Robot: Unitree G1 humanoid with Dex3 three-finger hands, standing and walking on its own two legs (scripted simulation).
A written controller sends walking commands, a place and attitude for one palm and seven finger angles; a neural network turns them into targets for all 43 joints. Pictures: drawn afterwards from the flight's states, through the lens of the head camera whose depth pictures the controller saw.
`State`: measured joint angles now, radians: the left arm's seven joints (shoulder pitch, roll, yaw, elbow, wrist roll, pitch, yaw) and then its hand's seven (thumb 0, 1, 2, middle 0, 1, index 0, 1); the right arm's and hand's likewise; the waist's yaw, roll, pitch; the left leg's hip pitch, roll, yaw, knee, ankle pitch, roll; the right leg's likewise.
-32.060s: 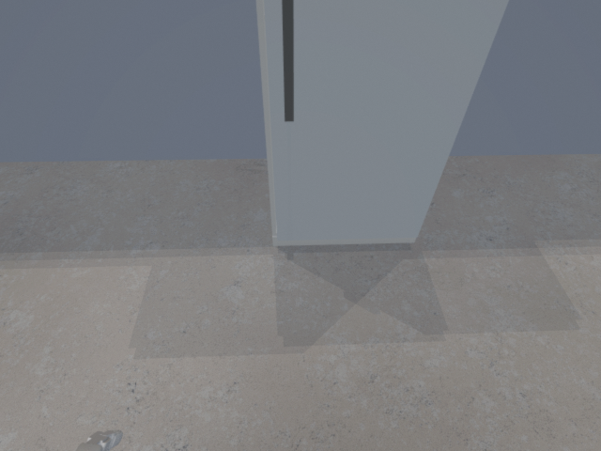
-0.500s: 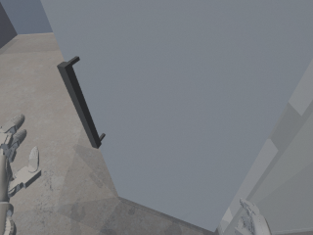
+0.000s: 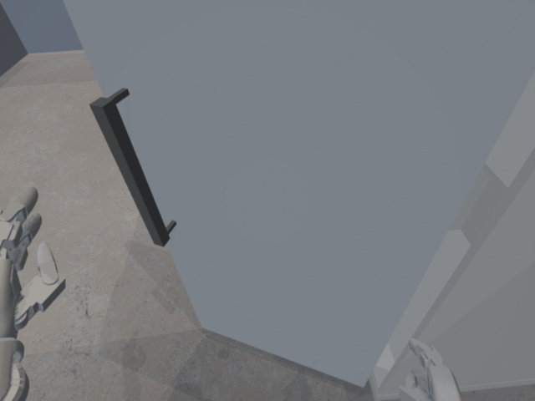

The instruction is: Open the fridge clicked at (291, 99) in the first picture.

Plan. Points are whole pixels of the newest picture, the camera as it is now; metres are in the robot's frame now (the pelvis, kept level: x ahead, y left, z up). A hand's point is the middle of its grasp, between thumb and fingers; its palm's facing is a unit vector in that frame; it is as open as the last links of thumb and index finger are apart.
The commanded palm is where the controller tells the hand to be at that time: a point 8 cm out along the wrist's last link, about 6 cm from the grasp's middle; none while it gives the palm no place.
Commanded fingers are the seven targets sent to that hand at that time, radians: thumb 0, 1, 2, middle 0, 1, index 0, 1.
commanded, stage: step back with the hand held close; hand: left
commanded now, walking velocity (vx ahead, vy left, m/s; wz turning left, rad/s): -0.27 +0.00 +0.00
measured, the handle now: (144, 177) +0.46 +0.30 +0.08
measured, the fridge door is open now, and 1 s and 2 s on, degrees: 65 65 65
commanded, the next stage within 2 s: stop stepping back and stand still in 0.86 s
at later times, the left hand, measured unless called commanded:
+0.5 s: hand out of the picture +0.11 +0.34 +0.15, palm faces +0.49 -0.75 -0.45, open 7.4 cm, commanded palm +0.05 +0.37 +0.17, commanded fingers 0.00 0.90 0.90 -0.20 -0.30 -0.20 -0.30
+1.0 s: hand out of the picture -0.02 +0.38 +0.16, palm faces +0.50 -0.79 -0.36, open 7.4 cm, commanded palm -0.06 +0.40 +0.17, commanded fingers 0.00 0.90 0.90 -0.20 -0.30 -0.20 -0.30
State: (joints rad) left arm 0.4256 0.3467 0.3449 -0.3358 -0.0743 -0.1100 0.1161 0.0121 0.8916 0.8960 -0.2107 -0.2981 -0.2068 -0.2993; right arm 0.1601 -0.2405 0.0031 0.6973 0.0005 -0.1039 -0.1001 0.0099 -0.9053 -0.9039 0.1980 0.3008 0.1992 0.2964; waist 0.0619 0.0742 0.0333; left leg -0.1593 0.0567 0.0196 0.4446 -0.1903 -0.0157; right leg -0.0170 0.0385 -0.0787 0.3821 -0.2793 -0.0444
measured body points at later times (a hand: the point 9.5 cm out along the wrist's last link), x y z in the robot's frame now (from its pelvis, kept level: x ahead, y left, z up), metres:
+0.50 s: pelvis -0.08 +0.06 -0.01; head -0.07 +0.06 +0.44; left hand +0.08 +0.38 +0.17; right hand +0.11 -0.15 -0.10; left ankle +0.03 +0.14 -0.74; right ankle -0.04 -0.08 -0.74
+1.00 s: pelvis -0.20 +0.10 -0.01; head -0.20 +0.13 +0.44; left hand -0.05 +0.41 +0.18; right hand +0.01 -0.10 -0.08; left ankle -0.13 +0.19 -0.70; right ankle -0.20 -0.03 -0.74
